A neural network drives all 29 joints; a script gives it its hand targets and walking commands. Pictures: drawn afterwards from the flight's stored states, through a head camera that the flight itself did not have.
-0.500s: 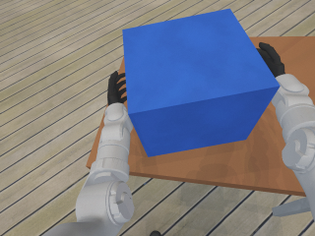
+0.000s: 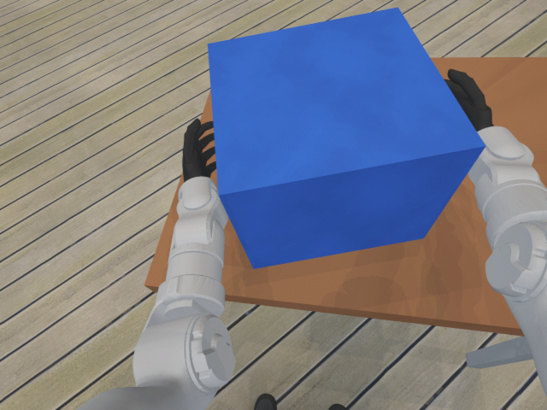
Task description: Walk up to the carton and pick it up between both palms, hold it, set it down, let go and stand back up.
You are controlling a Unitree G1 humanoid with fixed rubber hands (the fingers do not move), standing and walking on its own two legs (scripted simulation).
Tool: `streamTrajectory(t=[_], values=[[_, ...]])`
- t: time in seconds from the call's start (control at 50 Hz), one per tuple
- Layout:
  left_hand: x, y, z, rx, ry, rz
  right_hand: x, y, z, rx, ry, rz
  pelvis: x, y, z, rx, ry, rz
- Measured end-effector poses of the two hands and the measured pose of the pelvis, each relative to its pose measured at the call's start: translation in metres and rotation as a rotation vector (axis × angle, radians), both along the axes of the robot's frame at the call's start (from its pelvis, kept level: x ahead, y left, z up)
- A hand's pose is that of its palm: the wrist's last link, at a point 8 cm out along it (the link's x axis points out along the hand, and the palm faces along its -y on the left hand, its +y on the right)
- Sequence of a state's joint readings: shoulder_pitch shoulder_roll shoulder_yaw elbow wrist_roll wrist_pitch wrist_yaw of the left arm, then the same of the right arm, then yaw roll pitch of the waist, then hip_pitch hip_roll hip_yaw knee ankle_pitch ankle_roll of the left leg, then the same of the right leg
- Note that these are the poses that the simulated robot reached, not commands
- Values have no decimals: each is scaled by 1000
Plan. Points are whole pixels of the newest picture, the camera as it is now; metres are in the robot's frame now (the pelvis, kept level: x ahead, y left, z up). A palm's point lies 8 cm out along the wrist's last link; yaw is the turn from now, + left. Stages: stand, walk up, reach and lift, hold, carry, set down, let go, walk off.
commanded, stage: set down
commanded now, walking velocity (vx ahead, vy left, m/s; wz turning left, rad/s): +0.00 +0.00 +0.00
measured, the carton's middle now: (321, 146) +0.50 +0.05 +0.05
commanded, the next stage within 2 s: none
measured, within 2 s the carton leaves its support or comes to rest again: neither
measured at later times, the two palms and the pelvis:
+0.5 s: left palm (201, 173) +0.41 +0.22 +0.06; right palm (472, 125) +0.54 -0.17 +0.07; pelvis -0.01 +0.01 -0.01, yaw +0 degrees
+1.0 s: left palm (193, 159) +0.41 +0.22 +0.10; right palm (542, 108) +0.53 -0.23 +0.12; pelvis -0.03 +0.02 -0.02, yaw -2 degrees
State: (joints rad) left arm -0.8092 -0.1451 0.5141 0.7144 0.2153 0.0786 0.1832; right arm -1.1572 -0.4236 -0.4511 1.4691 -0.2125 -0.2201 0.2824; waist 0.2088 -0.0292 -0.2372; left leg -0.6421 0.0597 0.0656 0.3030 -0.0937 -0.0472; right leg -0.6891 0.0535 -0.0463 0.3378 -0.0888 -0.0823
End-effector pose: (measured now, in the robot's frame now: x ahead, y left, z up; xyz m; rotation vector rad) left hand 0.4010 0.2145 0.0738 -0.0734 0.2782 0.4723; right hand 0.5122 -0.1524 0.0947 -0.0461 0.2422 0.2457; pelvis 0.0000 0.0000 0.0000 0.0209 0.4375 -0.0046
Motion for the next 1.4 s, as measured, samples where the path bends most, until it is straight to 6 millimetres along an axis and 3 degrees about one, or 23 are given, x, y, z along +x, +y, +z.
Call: streamTrajectory(t=[0.24,0.44,0.72,0.82,0.94,1.18,1.4], values=[[4,1,-2,31,45,-11,6,-1,-8,-15,64,9,-1,2,-3,-7,33,-3],[11,3,-7,71,102,-33,25,-8,-22,-7,84,-23,-9,5,-12,-22,111,8],[8,2,-18,59,108,-38,28,-58,-30,8,46,-103,-20,9,-22,-23,185,-10],[8,2,-11,57,115,-37,27,-73,-17,37,18,-120,-24,13,-24,-21,198,-22],[9,3,11,47,105,-35,24,-80,7,77,-2,-127,-28,19,-25,-21,191,-29],[10,2,73,47,82,-47,13,-77,65,124,9,-127,-32,23,-19,-26,109,-12],[7,0,111,38,82,-44,3,-76,112,134,17,-118,-32,16,-12,-23,35,0]])
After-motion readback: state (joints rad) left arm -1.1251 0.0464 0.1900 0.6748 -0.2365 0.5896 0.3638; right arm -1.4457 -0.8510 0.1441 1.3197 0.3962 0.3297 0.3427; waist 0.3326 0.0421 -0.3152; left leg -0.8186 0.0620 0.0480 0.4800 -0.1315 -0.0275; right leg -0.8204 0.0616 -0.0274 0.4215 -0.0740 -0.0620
